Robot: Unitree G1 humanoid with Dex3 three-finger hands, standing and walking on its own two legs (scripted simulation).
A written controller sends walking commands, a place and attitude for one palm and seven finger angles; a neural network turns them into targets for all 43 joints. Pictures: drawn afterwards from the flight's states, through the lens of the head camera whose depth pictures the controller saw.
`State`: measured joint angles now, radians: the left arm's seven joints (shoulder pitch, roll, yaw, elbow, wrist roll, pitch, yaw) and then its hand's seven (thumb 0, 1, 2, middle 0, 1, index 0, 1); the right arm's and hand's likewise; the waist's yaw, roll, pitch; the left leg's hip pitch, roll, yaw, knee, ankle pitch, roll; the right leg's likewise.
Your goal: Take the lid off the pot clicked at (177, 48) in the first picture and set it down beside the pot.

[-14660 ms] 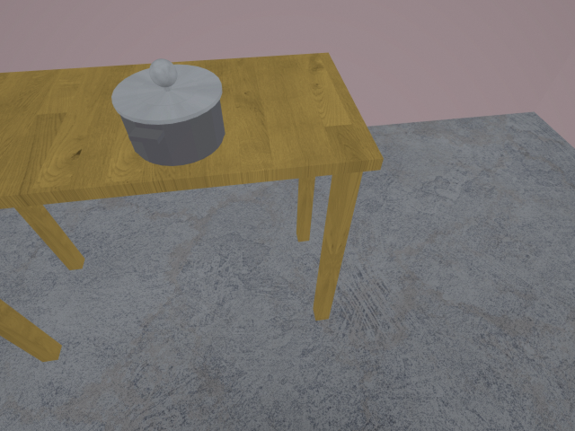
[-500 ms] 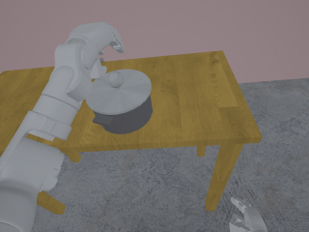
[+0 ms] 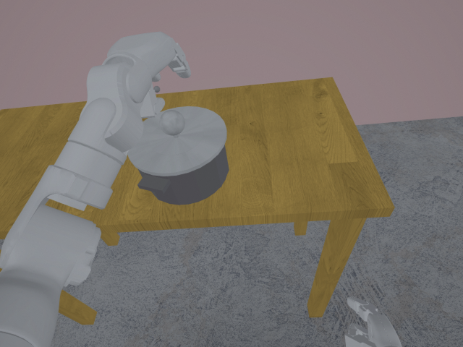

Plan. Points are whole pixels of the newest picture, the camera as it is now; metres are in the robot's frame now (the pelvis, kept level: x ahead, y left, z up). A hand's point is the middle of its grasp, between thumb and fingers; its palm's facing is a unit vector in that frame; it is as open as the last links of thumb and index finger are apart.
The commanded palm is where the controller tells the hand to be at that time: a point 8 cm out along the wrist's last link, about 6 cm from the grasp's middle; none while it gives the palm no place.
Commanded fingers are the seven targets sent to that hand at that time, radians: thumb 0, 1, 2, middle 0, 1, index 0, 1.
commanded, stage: move the open hand above the knob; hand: left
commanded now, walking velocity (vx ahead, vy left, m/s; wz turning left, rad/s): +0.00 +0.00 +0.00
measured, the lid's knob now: (172, 122) +0.47 +0.12 +0.16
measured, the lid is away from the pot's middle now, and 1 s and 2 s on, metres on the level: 0.00 0.00 0.00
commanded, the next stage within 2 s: lower the open fingers around the knob in 0.80 s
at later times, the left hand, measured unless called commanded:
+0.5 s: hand (161, 87) +0.44 +0.11 +0.25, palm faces -0.06 -0.05 -1.00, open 9.7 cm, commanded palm +0.40 +0.13 +0.31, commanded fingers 0.00 -0.37 1.71 -0.89 -0.08 -0.89 -0.08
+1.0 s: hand (152, 95) +0.43 +0.12 +0.25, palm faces -0.08 -0.05 -1.00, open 9.7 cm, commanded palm +0.40 +0.14 +0.30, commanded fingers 0.00 -0.37 1.71 -0.89 -0.08 -0.89 -0.08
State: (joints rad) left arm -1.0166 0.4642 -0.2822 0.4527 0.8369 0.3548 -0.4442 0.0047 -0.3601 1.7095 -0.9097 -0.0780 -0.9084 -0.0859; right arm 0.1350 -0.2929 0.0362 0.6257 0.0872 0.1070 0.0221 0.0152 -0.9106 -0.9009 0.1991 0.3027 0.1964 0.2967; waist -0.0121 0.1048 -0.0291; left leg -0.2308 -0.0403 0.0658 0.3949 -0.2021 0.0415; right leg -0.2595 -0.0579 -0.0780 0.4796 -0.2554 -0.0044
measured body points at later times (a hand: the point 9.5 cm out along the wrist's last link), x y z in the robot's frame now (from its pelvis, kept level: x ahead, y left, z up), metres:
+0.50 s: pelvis +0.00 +0.00 +0.00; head +0.01 -0.05 +0.45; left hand +0.44 +0.11 +0.31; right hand +0.18 -0.23 -0.12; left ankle +0.00 +0.10 -0.74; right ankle +0.00 -0.11 -0.74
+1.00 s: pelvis -0.01 -0.01 +0.00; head +0.00 -0.06 +0.45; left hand +0.43 +0.12 +0.30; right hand +0.19 -0.23 -0.11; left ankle +0.00 +0.10 -0.74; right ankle +0.00 -0.11 -0.74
